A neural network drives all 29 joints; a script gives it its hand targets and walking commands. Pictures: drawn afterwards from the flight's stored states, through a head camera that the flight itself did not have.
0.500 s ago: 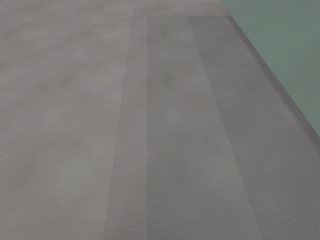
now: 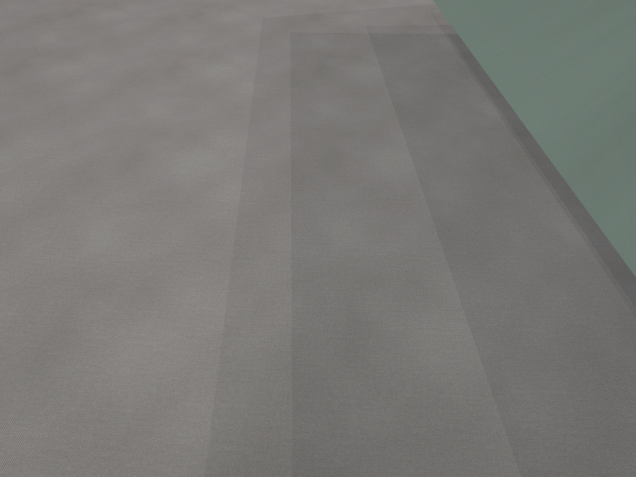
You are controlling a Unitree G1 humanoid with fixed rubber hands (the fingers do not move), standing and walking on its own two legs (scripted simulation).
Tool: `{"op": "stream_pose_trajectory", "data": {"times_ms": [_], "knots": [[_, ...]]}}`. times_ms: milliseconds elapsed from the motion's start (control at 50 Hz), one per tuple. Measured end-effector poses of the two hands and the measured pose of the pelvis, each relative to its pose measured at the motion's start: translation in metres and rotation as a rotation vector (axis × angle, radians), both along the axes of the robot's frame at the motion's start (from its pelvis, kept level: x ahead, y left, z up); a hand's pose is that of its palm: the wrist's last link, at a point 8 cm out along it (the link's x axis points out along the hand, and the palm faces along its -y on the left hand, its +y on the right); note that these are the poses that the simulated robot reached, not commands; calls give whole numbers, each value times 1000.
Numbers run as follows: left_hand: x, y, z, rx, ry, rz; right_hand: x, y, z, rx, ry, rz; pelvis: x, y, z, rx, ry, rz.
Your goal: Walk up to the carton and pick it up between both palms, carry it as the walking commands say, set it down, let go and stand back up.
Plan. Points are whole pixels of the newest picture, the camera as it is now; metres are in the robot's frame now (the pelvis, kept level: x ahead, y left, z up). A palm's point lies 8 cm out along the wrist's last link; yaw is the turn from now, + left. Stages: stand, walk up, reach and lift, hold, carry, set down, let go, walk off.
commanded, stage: walk up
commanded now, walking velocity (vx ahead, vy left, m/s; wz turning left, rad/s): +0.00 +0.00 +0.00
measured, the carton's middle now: out of the picture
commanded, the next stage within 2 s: none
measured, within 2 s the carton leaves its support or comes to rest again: neither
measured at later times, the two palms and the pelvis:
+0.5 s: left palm out of the picture +0.03 +0.39 -0.12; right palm out of the picture +0.11 -0.25 -0.10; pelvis -0.04 +0.05 -0.02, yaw +13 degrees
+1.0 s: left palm out of the picture -0.18 +0.42 -0.07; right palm out of the picture +0.14 -0.15 -0.12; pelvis -0.11 +0.09 -0.01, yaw +32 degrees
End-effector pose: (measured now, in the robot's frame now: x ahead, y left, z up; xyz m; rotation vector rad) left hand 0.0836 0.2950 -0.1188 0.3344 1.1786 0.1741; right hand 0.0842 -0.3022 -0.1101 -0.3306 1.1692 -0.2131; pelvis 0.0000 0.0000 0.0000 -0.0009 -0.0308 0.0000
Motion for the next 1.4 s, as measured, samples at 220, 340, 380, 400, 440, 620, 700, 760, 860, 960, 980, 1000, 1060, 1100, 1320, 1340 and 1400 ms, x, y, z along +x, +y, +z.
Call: {"op": "stream_pose_trajectory", "data": {"times_ms": [220,340,380,400,440,620,700,760,860,960,980,1000,1060,1100,1320,1340,1400], "knots": [[-7,24,12,47,-78,79,10,-2,-6,-9,18,92,-14,5,-8,-4,19,67],[-29,63,10,78,-91,124,26,11,10,-39,-16,186,-26,24,-13,-1,26,135],[-32,77,4,72,-110,136,29,19,13,-63,-25,216,-29,35,-18,-2,28,159],[-33,84,-1,67,-125,140,30,22,12,-80,-30,234,-30,42,-24,-11,29,170],[-36,94,-7,55,-146,169,27,32,10,-97,-15,261,-35,49,-28,-9,34,203],[-103,94,10,51,-89,267,41,78,8,-24,-59,364,-54,58,-14,-12,31,285],[-151,99,21,133,-88,329,64,99,-9,32,-110,412,-61,59,-23,6,30,302],[-183,104,35,171,-91,404,70,121,-12,66,-103,492,-71,60,-18,-13,10,378],[-218,114,50,209,-109,483,65,139,-10,104,-43,582,-83,65,-9,1,33,444],[-247,121,50,194,-141,534,57,144,-12,63,27,620,-97,79,-9,-4,44,519],[-257,124,49,190,-137,551,56,148,-11,56,35,632,-101,82,-9,-3,46,535],[-268,127,46,187,-130,570,55,154,-10,50,39,648,-105,86,-9,-1,50,553],[-308,138,35,176,-92,628,53,177,-5,34,39,689,-119,98,-12,-3,52,603],[-338,147,24,165,-54,658,52,195,-3,21,23,709,-129,109,-17,-13,54,622],[-405,150,2,63,0,820,40,274,20,-22,1,844,-154,144,-7,-29,51,775],[-407,148,2,62,-1,828,45,281,20,-21,-13,865,-156,145,-8,-24,51,790],[-414,140,5,72,-7,865,60,305,15,8,-54,921,-157,150,-11,-7,58,830]]}}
